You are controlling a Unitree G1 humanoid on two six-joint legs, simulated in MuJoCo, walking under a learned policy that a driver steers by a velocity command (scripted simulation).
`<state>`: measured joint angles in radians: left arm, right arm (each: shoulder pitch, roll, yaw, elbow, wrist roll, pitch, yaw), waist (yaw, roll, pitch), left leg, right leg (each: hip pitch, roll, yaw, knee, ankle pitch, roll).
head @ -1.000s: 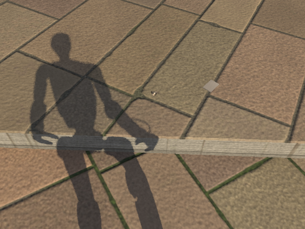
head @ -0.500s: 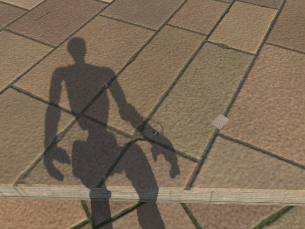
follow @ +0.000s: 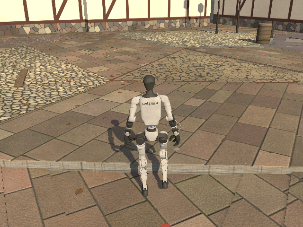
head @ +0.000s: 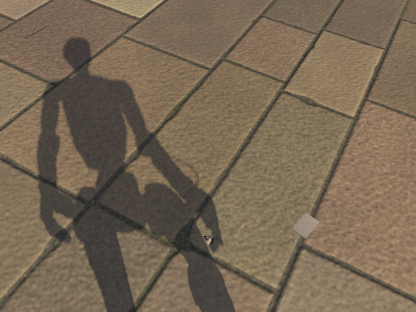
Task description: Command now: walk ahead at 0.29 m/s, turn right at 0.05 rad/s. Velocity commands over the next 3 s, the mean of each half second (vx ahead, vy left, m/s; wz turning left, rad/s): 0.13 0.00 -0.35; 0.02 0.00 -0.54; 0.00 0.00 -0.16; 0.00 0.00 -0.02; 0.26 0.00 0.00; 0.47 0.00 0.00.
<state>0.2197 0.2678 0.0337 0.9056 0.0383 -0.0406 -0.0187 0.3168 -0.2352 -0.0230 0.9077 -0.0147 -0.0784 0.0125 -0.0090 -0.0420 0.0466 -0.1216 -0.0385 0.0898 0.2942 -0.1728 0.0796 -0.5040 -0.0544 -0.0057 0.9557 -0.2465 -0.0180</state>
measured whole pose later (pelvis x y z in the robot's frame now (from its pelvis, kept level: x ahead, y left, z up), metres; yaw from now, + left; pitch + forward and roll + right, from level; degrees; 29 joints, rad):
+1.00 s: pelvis +0.08 +0.04 -0.01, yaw -30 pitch +0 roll -1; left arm 0.21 0.32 0.11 0.75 -0.02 0.06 0.04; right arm 0.19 -0.22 -0.04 0.77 -0.02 0.00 -0.06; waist -0.01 -0.04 0.05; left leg -0.19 0.04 0.09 0.44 -0.26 0.03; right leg -0.51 0.03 0.12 1.07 -0.37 0.13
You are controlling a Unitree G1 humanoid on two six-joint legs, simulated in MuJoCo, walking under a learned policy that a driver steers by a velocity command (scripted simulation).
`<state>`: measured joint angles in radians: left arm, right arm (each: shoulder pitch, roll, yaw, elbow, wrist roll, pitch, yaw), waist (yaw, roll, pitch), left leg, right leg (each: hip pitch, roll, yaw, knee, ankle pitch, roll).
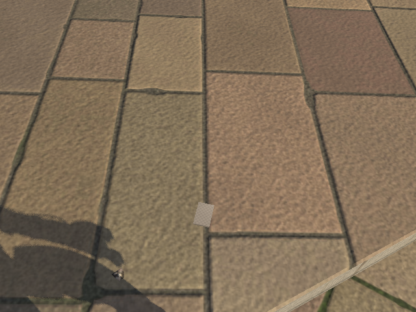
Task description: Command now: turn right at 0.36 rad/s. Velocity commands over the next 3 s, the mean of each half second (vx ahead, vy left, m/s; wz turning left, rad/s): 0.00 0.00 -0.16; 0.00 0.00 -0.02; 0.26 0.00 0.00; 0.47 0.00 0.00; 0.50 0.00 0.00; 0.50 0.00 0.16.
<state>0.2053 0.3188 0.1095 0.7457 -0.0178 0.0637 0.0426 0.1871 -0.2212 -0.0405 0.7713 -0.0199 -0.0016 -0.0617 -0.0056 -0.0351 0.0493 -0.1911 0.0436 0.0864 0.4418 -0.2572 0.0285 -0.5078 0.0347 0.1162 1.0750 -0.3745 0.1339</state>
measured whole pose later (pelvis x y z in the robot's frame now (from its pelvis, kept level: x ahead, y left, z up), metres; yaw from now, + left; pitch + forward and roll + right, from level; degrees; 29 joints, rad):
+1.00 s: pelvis -0.01 -0.05 +0.00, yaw -3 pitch -2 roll +0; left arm 0.15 0.24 0.04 1.03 0.00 0.01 0.03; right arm 0.19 -0.24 -0.01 1.00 -0.01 -0.03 -0.03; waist 0.00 0.00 0.04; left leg -0.16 0.03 0.01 0.46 -0.27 -0.03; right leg -0.20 0.02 0.01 0.47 -0.24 -0.01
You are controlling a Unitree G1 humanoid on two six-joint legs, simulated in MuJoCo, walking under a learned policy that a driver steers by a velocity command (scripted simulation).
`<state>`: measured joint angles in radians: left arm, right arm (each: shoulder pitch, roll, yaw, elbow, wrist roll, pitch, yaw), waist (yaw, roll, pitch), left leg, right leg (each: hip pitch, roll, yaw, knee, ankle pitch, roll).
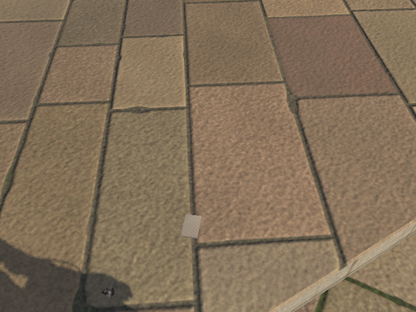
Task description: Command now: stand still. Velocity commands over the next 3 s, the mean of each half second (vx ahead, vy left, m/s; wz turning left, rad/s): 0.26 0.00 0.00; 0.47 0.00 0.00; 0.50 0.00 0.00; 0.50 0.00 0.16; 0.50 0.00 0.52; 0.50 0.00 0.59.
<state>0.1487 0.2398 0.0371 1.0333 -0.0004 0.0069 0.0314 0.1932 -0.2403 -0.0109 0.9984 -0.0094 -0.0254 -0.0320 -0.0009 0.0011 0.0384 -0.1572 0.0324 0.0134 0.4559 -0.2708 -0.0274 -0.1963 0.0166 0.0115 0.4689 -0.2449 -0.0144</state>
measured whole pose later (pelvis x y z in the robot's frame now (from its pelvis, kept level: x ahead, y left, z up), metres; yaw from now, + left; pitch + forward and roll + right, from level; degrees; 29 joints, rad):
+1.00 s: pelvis +0.33 -0.05 +0.01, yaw +1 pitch +4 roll +2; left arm 0.53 0.09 -0.05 1.13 -0.02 -0.06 0.02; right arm 0.02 -0.05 0.11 0.65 -0.02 -0.01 0.00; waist 0.06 -0.01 -0.01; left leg -1.17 0.07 0.16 1.51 -0.36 0.10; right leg 0.07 -0.01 -0.04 0.15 -0.28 -0.05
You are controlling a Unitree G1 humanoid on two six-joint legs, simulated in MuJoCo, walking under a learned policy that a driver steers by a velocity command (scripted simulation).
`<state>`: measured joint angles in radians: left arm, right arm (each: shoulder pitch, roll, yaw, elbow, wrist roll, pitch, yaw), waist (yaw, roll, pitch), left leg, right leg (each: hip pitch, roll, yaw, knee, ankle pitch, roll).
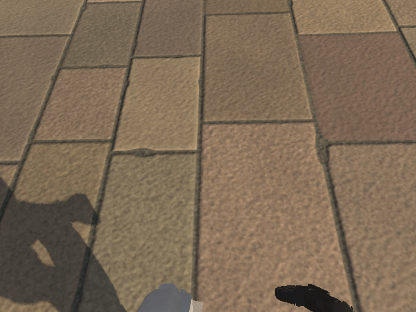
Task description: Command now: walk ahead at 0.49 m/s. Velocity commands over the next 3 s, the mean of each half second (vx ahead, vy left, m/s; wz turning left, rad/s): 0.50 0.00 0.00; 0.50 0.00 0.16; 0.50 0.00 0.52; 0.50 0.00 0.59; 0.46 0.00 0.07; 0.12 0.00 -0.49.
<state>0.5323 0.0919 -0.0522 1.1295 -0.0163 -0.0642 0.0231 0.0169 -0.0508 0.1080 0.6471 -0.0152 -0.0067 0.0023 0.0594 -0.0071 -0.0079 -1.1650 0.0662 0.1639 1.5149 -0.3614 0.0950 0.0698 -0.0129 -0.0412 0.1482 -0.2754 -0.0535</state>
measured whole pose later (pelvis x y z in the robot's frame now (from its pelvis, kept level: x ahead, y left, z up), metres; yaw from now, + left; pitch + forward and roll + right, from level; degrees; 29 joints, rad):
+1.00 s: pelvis +0.62 -0.02 +0.13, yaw +7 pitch +3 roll -2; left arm 0.40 0.19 0.04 1.02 0.01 -0.11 0.01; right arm 0.13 -0.24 -0.06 0.82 0.03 -0.08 0.00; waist 0.05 0.03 -0.03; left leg -0.82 0.11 -0.07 0.89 0.07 0.04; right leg -0.05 0.07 -0.15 0.24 -0.24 -0.06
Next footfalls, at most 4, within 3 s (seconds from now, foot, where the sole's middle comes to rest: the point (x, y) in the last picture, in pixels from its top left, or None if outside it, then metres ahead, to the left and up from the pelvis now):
0.06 left None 0.22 0.08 -0.65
0.64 right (273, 256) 0.60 -0.10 -0.65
1.20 left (196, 174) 0.90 0.15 -0.65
1.64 right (227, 113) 1.20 0.05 -0.65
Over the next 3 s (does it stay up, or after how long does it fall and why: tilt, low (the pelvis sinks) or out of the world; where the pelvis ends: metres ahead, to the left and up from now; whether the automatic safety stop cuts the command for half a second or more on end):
stays up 1.42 0.45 0.12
